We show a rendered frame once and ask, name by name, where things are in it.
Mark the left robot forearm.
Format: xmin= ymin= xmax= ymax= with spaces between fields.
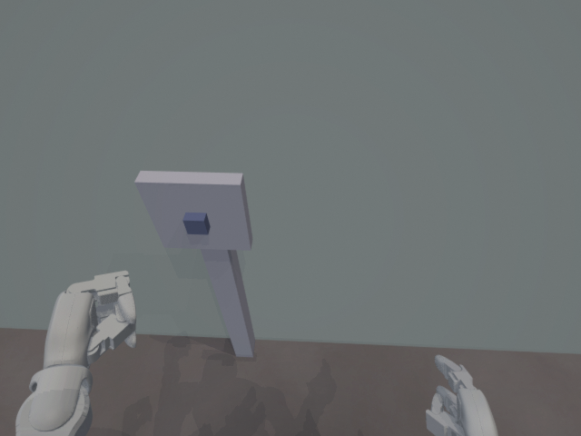
xmin=15 ymin=364 xmax=93 ymax=436

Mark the right robot hand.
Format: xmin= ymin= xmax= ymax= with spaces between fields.
xmin=426 ymin=355 xmax=498 ymax=436

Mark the left robot hand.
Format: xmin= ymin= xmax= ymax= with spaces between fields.
xmin=43 ymin=271 xmax=136 ymax=370

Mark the button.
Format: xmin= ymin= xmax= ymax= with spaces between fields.
xmin=183 ymin=213 xmax=211 ymax=235

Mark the panel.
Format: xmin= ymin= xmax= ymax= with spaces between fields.
xmin=134 ymin=171 xmax=255 ymax=357

